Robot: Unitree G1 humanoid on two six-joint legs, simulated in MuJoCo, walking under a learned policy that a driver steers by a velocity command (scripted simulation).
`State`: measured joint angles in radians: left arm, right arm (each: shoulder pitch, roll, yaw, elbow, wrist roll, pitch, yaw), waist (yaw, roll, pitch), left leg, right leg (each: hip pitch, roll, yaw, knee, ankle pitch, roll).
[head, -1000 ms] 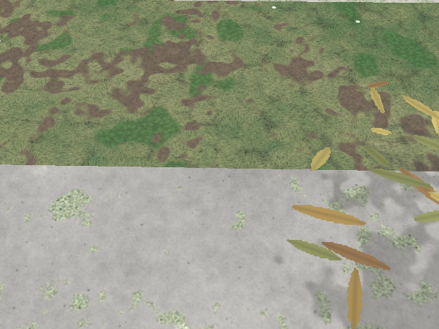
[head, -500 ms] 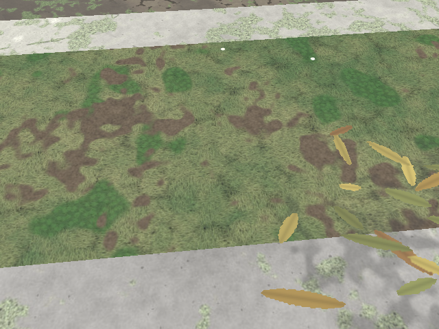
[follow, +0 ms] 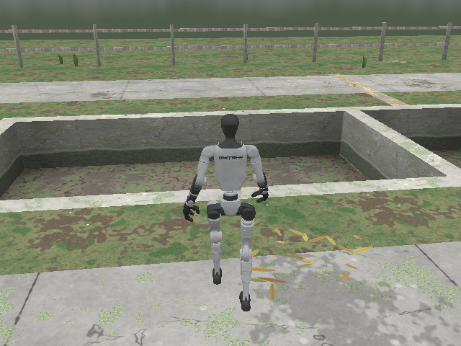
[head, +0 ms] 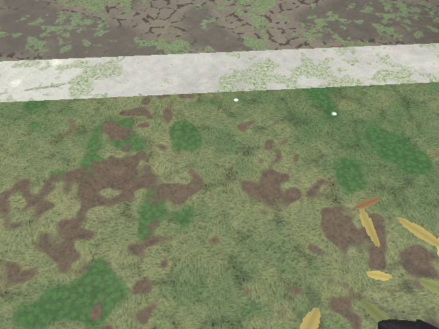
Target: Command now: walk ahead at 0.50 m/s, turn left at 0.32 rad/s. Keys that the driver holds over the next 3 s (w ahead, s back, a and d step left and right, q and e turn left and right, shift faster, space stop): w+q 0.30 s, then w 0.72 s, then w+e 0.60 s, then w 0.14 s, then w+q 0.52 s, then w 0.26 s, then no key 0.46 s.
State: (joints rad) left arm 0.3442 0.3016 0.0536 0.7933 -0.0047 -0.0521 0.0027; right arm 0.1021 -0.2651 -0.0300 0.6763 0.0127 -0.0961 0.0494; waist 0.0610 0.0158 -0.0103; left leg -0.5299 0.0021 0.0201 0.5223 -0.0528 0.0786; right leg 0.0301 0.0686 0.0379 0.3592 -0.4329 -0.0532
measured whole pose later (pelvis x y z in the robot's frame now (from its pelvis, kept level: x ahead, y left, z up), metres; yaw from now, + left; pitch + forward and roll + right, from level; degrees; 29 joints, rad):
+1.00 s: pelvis +0.54 +0.10 +0.00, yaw +15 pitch +3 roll -2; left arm 0.43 0.30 0.05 0.86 -0.02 -0.06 -0.01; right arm 0.04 -0.26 -0.02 0.64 0.01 -0.08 0.04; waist 0.10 0.02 0.01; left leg -0.49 0.03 0.00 0.49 -0.05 0.05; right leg 0.03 0.02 0.01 0.34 -0.40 0.00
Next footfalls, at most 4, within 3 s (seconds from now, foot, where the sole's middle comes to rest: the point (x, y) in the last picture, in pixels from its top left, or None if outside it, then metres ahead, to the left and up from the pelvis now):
0.02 left None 0.17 0.10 -0.76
0.50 right None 0.47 -0.06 -0.76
1.00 left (163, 264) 0.67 0.25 -0.76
1.56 right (227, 185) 0.99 0.06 -0.76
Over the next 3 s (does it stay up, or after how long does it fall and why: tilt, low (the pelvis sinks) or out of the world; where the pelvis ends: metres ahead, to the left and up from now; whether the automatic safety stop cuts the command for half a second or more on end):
stays up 1.45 0.18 0.01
